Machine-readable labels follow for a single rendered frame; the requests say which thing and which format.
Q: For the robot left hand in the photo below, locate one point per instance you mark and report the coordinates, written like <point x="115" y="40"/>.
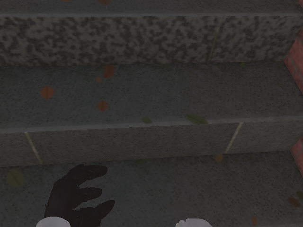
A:
<point x="66" y="196"/>

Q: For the robot left forearm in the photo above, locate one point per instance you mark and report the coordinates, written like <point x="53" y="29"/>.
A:
<point x="53" y="222"/>

